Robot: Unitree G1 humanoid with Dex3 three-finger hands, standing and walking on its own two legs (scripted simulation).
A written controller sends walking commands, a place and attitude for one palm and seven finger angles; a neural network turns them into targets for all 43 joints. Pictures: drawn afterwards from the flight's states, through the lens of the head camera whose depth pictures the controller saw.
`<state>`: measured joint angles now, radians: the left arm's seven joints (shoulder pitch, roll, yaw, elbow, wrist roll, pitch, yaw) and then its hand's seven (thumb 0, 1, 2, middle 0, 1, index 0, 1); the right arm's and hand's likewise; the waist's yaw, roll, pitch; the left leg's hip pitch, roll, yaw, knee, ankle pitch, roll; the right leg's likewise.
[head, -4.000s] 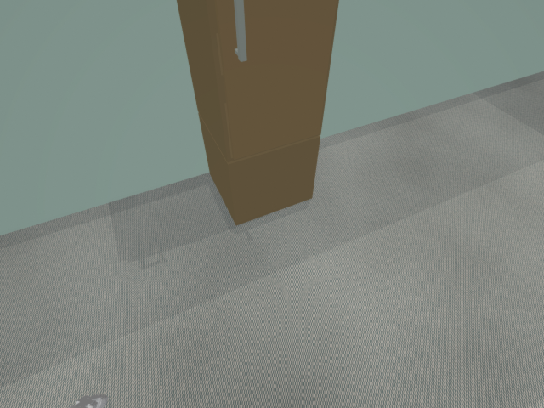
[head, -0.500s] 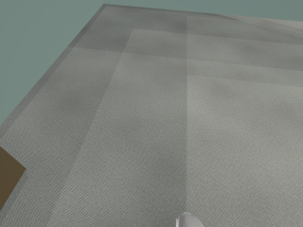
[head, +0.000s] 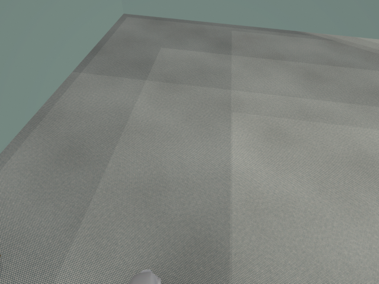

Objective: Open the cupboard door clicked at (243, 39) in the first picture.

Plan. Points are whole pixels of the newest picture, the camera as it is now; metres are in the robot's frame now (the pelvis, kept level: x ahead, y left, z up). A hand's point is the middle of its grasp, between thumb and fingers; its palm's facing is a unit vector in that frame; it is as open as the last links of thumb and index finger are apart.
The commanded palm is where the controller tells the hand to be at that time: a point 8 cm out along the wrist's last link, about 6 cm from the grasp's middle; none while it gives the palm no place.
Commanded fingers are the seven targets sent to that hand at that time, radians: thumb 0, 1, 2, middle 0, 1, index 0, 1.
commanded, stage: turn to face it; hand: left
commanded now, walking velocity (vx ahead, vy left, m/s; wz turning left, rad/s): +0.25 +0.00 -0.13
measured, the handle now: out of the picture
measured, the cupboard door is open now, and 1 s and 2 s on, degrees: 0 0 0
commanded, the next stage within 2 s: none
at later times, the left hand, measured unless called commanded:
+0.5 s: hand (111, 255) +0.21 +0.21 -0.16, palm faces +0.16 -0.96 -0.21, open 7.4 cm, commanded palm none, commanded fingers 0.00 0.90 0.90 -0.20 -0.30 -0.20 -0.30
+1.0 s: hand out of the picture +0.06 +0.22 -0.19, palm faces +0.51 -0.82 -0.25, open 7.4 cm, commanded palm none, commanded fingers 0.00 0.90 0.90 -0.20 -0.30 -0.20 -0.30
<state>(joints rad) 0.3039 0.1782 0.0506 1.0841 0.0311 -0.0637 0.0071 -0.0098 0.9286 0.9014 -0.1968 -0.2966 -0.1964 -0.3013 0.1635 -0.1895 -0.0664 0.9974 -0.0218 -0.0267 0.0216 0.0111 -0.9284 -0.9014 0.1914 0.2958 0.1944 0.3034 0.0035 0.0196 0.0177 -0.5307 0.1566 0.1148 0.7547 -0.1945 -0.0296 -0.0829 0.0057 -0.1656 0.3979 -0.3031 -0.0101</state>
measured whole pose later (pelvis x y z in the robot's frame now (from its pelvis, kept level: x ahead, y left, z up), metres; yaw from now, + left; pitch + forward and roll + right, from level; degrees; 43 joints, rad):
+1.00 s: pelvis +0.14 +0.02 -0.02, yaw +29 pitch +1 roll +1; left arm 0.25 0.25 0.07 0.93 0.02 0.04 0.01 0.00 0.91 0.90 -0.20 -0.30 -0.20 -0.30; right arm 0.08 -0.27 -0.07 0.88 -0.02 0.04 0.03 0.01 -0.91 -0.90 0.19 0.30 0.20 0.30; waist 0.03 -0.05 0.10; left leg -0.32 0.04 0.12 0.62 -0.31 0.00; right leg -0.31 -0.21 -0.29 0.77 -0.45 0.05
